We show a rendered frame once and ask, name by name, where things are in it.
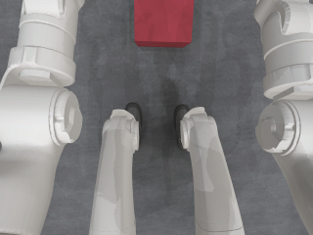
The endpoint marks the robot left upper arm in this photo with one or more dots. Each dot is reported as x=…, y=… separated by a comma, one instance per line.
x=36, y=122

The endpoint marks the robot right upper arm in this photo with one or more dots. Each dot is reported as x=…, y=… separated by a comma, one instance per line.
x=285, y=129

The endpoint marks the robot left forearm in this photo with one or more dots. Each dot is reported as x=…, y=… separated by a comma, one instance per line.
x=45, y=49

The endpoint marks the robot right forearm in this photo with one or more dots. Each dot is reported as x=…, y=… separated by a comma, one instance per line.
x=286, y=33

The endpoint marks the carton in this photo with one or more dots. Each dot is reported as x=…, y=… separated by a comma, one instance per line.
x=163, y=23

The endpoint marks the left robot foot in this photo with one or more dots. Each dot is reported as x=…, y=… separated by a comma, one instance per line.
x=135, y=110

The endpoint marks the left robot thigh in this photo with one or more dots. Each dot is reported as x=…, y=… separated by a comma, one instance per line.
x=113, y=204

